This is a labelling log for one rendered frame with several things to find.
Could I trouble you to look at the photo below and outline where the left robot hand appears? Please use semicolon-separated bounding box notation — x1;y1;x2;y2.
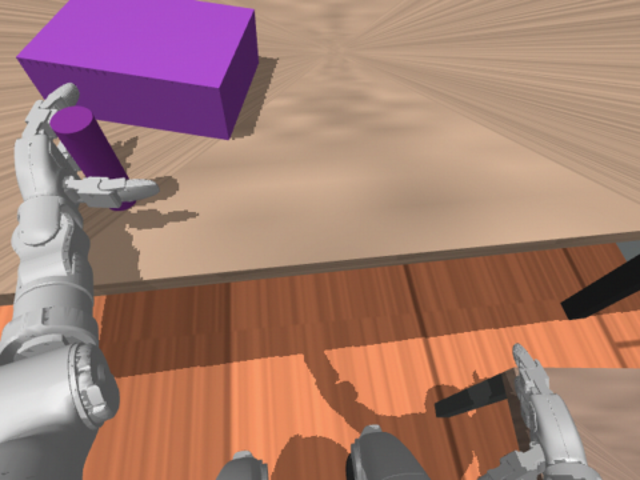
14;83;160;210

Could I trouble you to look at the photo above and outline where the chair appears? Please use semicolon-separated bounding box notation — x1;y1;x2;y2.
434;367;640;480

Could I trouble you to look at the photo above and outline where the table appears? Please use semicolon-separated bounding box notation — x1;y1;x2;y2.
0;0;640;320

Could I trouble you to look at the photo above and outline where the right robot hand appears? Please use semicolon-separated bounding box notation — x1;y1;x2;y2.
477;343;588;480

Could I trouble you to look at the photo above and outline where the right robot arm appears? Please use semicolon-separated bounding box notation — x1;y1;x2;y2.
543;462;602;480

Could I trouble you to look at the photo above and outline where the left robot arm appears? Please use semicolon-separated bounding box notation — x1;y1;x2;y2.
0;195;120;480

